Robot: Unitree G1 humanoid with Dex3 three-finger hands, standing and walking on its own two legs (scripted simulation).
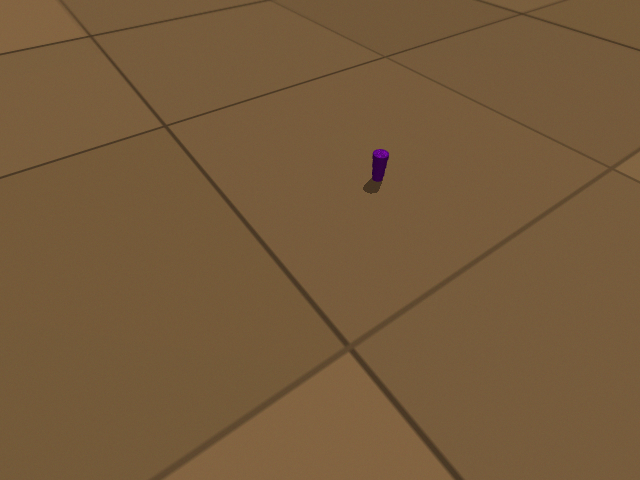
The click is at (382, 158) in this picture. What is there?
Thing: tapered cup
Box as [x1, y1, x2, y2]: [372, 149, 388, 181]
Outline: 383,149 377,149 373,152 372,178 376,181 382,179 388,157 388,152
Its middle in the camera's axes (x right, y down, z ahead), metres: +0.30 -0.38 +1.96
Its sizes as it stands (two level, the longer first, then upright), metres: 0.080 0.080 0.154
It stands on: the floor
